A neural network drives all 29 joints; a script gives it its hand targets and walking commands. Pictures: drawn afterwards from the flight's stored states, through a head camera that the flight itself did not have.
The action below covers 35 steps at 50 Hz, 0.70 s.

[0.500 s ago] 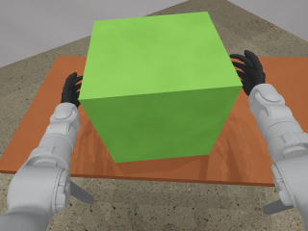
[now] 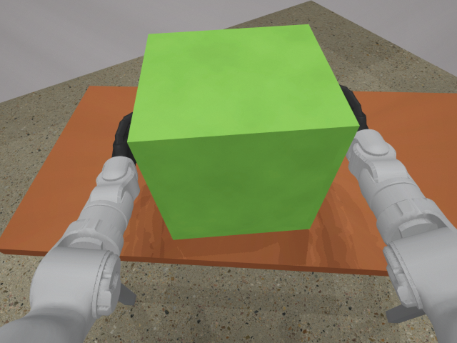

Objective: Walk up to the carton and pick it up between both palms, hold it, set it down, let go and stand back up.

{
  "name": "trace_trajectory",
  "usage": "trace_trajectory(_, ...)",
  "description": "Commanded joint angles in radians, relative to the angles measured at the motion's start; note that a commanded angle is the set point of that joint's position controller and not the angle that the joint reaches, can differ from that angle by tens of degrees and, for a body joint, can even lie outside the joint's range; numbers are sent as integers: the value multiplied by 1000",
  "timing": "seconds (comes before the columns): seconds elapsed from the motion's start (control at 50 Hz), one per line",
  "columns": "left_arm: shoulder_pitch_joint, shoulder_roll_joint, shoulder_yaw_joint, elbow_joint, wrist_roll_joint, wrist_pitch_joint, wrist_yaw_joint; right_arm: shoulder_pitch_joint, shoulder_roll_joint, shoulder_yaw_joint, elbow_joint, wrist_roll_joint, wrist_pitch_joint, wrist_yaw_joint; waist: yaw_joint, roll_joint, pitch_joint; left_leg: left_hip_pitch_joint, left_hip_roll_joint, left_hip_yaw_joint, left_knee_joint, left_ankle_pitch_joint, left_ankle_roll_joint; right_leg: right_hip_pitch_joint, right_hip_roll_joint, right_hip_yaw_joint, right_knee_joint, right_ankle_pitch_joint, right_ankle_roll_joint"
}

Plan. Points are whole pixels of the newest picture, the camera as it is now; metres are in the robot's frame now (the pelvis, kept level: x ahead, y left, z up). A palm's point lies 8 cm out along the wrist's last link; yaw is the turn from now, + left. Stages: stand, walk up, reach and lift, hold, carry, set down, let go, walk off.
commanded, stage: reach and lift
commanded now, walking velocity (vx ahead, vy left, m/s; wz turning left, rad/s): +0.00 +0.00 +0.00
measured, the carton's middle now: (235, 139) +0.48 +0.04 +0.07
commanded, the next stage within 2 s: none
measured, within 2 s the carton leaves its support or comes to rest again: leaves its support in 1.24 s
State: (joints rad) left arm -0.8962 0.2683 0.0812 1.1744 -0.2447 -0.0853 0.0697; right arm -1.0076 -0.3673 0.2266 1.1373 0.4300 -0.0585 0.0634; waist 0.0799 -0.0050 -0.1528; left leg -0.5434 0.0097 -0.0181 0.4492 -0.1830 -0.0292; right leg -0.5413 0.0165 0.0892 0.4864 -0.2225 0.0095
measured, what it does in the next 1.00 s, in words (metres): stands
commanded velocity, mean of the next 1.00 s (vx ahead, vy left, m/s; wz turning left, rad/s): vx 0.00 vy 0.00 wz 0.00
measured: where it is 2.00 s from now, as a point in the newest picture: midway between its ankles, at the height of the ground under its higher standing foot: outside the picture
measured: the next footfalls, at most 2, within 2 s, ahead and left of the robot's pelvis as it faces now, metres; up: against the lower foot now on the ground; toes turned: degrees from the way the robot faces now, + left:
none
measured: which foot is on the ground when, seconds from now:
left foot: down 0.00-1.00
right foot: down 0.00-1.00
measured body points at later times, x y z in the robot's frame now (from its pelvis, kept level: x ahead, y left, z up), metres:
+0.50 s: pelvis +0.00 +0.00 +0.00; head +0.07 -0.01 +0.44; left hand +0.44 +0.23 +0.08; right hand +0.49 -0.15 +0.12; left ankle +0.01 +0.14 -0.73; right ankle -0.01 -0.13 -0.73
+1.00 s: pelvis +0.00 +0.00 +0.00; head +0.07 -0.01 +0.44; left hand +0.44 +0.23 +0.08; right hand +0.49 -0.15 +0.12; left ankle +0.01 +0.14 -0.73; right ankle -0.01 -0.13 -0.73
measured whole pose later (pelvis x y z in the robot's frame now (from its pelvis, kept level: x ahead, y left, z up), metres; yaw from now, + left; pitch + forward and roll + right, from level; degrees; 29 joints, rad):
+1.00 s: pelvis +0.00 +0.00 +0.00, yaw +0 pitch +16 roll +1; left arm -0.91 0.23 0.08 1.18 -0.24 -0.11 0.11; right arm -1.01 -0.34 0.19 1.14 0.37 -0.06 0.02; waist 0.08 0.00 -0.16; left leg -0.55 0.01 -0.02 0.45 -0.18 -0.03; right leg -0.54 0.02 0.09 0.49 -0.22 0.01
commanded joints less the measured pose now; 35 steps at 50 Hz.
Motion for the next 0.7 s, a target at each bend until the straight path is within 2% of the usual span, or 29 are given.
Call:
trace_trajectory(0.0, -515, 37, -16, -145, 2, -51, 31, -487, 5, -99, -54, -18, -31, -25, 128, -12, -705, 297, 13, 103, 82, 544, -44, 111, 53, -122, -75, 341, -16)
trace_trajectory(0.02, -470, 24, -2, -100, 26, -40, 31, -444, -4, -99, 27, -12, -18, -20, 130, -9, -639, 304, 16, 98, 68, 517, -39, 68, 58, -130, -89, 282, -21)
trace_trajectory(0.04, -495, 22, -5, -162, 14, -48, 31, -478, 9, -89, -44, -12, -31, -26, 126, -22, -711, 326, 17, 110, 74, 543, -38, 106, 53, -122, -83, 343, -16)
trace_trajectory(0.06, -507, 40, 3, -123, 22, -44, 32, -484, 7, -91, -40, -8, -20, -30, 129, -26, -677, 299, 12, 108, 71, 518, -33, 123, 52, -125, -81, 335, -12)
trace_trajectory(0.08, -512, 42, 4, -112, 29, -46, 32, -473, 7, -98, -10, -14, -21, -28, 128, 4, -670, 289, 14, 103, 71, 524, -40, 106, 52, -123, -78, 333, -16)
trace_trajectory(0.12, -510, 19, 0, -242, 19, -60, 44, -477, 7, -115, -84, -20, -46, -37, 125, 21, -795, 338, 13, 107, 93, 603, -54, 130, 56, -126, -64, 408, -18)
trace_trajectory(0.14, -496, 32, 10, -159, 22, -56, 39, -468, 9, -106, -52, -26, -39, -36, 121, -4, -734, 303, 13, 104, 88, 560, -48, 110, 57, -130, -76, 356, -17)
trace_trajectory(0.16, -506, 9, -14, -180, 6, -61, 41, -475, 26, -109, -39, -23, -39, -37, 112, -1, -711, 320, 19, 104, 93, 593, -55, 116, 56, -136, -64, 388, -11)
trace_trajectory(0.2, -544, 7, -11, -160, 9, -64, 41, -513, 11, -112, -73, -19, -39, -33, 116, 3, -728, 319, 16, 103, 89, 578, -50, 101, 57, -133, -69, 354, -17)
trace_trajectory(0.22, -493, -2, -10, -105, 20, -63, 35, -488, 23, -108, -23, -11, -29, -30, 116, -5, -692, 315, 16, 99, 85, 558, -48, 84, 54, -133, -73, 333, -20)
trace_trajectory(0.26, -506, -19, -22, -107, 16, -63, 36, -496, 23, -110, -7, -8, -33, -26, 116, 3, -668, 332, 26, 91, 86, 568, -54, 68, 57, -141, -77, 301, -24)
trace_trajectory(0.3, -552, -8, -26, -159, 16, -73, 39, -494, 25, -123, -45, -23, -36, -32, 119, 31, -740, 338, 22, 92, 85, 546, -51, 67, 54, -130, -84, 289, -32)
trace_trajectory(0.32, -568, -24, -28, -145, 18, -71, 43, -497, 29, -145, 2, -34, -33, -27, 99, 29, -700, 343, 26, 83, 81, 549, -61, 39, 56, -143, -83, 271, -35)
trace_trajectory(0.34, -544, -38, -25, -179, 14, -77, 39, -500, 46, -129, -37, -29, -42, -27, 117, 22, -734, 344, 26, 96, 91, 585, -60, 65, 57, -139, -83, 303, -36)
trace_trajectory(0.36, -533, -27, -31, -176, 10, -75, 42, -510, 38, -108, -55, -14, -42, -24, 119, 26, -733, 355, 24, 93, 92, 594, -61, 71, 61, -138, -79, 322, -28)
trace_trajectory(0.38, -509, -28, -12, -134, 31, -71, 40, -488, 42, -124, -42, -26, -35, -29, 125, 3, -733, 350, 26, 89, 89, 588, -52, 61, 61, -135, -84, 306, -29)
trace_trajectory(0.4, -538, -2, 16, -142, 44, -64, 41, -501, 28, -154, -35, -44, -30, -34, 116, 15, -719, 333, 23, 96, 81, 559, -52, 65, 59, -138, -93, 285, -32)
trace_trajectory(0.42, -520, -16, 16, -125, 48, -69, 45, -490, 47, -133, -23, -34, -30, -30, 128, 16, -712, 328, 23, 95, 83, 547, -52, 72, 57, -127, -82, 271, -30)
trace_trajectory(0.44, -513, -17, -1, -127, 31, -71, 42, -515, 63, -110, -63, -17, -33, -35, 134, 4, -726, 306, 21, 102, 84, 547, -46, 98, 52, -126, -82, 313, -23)
trace_trajectory(0.46, -517, -35, -16, -107, 18, -78, 36, -514, 69, -116, -71, -26, -35, -33, 120, -16, -713, 296, 14, 94, 89, 535, -45, 97, 51, -119, -70, 322, -18)
trace_trajectory(0.48, -484, -29, 10, -76, 40, -72, 30, -486, 77, -112, -52, -30, -35, -37, 129, -12, -679, 291, 12, 98, 87, 547, -38, 136, 46, -116, -67, 354, -20)
trace_trajectory(0.5, -552, -19, 5, -134, 26, -79, 33, -519, 70, -123, -82, -32, -40, -37, 122, -2, -729, 299, 14, 106, 89, 570, -45, 139, 53, -126, -71, 354, -20)
trace_trajectory(0.52, -525, -26, 9, -102, 43, -73, 36, -492, 65, -129, -6, -39, -26, -31, 122, 9, -677, 296, 18, 100, 75, 538, -51, 98, 53, -132, -79, 295, -30)
trace_trajectory(0.54, -548, -41, -18, -166, 34, -83, 37, -502, 76, -127, -56, -36, -38, -32, 118, 26, -755, 336, 21, 93, 82, 576, -56, 101, 58, -136, -79, 330, -29)
trace_trajectory(0.56, -536, -50, 4, -133, 37, -80, 31, -486, 95, -112, -24, -34, -28, -32, 120, 6, -699, 321, 16, 98, 76, 574, -50, 114, 55, -133, -78, 317, -30)
trace_trajectory(0.58, -507, -74, -3, -117, 36, -82, 27, -506, 102, -121, -74, -45, -39, -32, 116, -20, -721, 323, 15, 95, 81, 588, -46, 122, 56, -135, -79, 348, -25)
trace_trajectory(0.62, -513, -44, 22, -140, 54, -85, 27, -507, 103, -120, -103, -33, -42, -38, 125, 8, -749, 333, 11, 102, 91, 626, -48, 145, 54, -126, -68, 418, -13)
trace_trajectory(0.64, -506, -64, 15, -82, 50, -82, 22, -518, 110, -104, -84, -24, -33, -35, 134, 1, -713, 310, 10, 97, 82, 596, -44, 143, 53, -131, -72, 376, -16)
trace_trajectory(0.68, -549, -61, 17, -147, 47, -96, 21, -532, 117, -115, -98, -31, -42, -37, 117, -14, -760, 326, 16, 98, 93, 617, -41, 142, 55, -129, -65, 406, -11)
